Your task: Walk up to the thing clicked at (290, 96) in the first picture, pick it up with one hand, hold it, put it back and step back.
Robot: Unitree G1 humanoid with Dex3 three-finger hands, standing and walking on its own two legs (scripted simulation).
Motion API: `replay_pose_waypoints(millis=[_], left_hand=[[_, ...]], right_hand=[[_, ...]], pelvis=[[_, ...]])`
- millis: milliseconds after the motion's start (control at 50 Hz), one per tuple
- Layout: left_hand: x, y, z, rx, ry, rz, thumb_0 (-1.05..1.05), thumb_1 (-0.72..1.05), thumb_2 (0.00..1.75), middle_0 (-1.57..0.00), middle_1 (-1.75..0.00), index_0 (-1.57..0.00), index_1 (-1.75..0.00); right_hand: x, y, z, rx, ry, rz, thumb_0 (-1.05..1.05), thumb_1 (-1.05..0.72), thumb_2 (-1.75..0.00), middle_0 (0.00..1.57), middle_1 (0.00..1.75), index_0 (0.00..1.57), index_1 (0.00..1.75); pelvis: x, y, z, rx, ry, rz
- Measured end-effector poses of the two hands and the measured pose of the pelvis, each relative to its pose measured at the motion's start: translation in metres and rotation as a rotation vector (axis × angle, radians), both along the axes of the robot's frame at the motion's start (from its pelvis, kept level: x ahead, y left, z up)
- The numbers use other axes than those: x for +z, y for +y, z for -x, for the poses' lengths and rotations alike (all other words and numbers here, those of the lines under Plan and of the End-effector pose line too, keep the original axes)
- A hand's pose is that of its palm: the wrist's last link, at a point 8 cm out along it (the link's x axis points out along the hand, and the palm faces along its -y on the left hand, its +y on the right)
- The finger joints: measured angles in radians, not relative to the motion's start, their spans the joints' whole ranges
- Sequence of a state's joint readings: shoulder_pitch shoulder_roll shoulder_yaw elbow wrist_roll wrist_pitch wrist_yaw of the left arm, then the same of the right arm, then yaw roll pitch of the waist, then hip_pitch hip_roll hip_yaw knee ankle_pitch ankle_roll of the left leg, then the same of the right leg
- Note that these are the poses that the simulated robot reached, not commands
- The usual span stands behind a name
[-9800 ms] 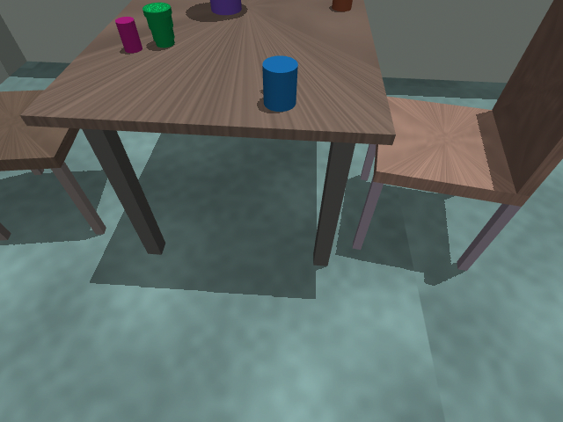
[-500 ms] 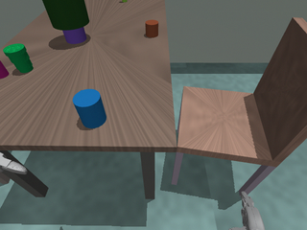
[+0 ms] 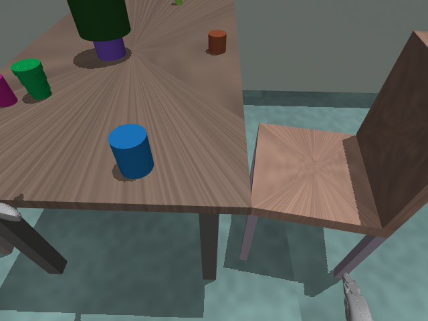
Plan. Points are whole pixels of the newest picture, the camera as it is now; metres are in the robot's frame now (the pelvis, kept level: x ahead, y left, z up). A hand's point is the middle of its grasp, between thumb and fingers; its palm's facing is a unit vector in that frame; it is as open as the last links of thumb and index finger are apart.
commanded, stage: go down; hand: left
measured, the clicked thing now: (130, 147) +0.49 +0.22 +0.04
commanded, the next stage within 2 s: none
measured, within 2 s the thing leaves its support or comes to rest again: neither
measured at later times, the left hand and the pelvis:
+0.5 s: hand (1, 148) +0.34 +0.37 +0.17, palm faces +0.21 -0.98 +0.00, open 17.7 cm; pelvis +0.00 +0.00 +0.00, yaw -1 degrees
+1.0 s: hand out of the picture +0.36 +0.39 +0.17, palm faces +0.22 -0.98 +0.00, open 17.8 cm; pelvis +0.01 +0.00 +0.00, yaw -1 degrees
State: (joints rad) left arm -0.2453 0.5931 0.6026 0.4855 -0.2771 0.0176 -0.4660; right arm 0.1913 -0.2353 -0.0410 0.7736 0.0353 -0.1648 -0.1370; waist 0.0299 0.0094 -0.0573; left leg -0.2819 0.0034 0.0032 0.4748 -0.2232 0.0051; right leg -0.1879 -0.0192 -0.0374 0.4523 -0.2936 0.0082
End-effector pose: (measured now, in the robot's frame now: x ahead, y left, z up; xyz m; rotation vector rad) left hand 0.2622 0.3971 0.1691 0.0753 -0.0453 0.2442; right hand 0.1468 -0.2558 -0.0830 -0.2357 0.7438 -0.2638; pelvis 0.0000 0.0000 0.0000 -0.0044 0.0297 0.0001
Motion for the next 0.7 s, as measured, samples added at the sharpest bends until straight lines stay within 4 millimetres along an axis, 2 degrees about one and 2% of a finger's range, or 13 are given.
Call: replay_pose_waypoints(millis=[120,300,460,700], left_hand=[[0.006,0.007,-0.014,-0.021,0.035,0.041,-0.01,-0.59,0.06,-0.04,-0.02,-0.03,-0.04],[0.007,0.016,-0.037,-0.049,0.061,0.089,-0.01,-0.60,0.06,-0.04,-0.03,-0.03,-0.04],[0.003,0.023,-0.049,-0.031,0.069,0.090,-0.01,-0.60,0.07,-0.03,-0.02,-0.03,-0.04],[0.005,0.030,-0.057,-0.027,0.075,0.076,-0.01,-0.61,0.06,-0.04,-0.02,-0.03,-0.04]], right_hand=[[-0.003,0.005,0.008,0.011,0.005,0.007,-0.01,0.49,-0.06,0.06,0.05,0.06,0.05],[0.002,-0.001,0.019,-0.002,-0.003,0.050,-0.01,0.51,-0.06,0.06,0.05,0.06,0.05],[0.009,-0.001,0.015,-0.010,-0.021,0.071,-0.01,0.51,-0.06,0.06,0.05,0.06,0.05],[0.002,0.007,0.006,-0.013,-0.006,0.052,-0.01,0.50,-0.06,0.06,0.05,0.06,0.05]], pelvis=[[0.000,-0.001,0.007,0.003,0.015,0.002],[0.000,0.000,0.007,-0.008,0.043,0.003],[0.000,0.003,0.002,-0.017,0.062,0.006],[-0.001,0.007,-0.006,-0.016,0.080,0.011]])
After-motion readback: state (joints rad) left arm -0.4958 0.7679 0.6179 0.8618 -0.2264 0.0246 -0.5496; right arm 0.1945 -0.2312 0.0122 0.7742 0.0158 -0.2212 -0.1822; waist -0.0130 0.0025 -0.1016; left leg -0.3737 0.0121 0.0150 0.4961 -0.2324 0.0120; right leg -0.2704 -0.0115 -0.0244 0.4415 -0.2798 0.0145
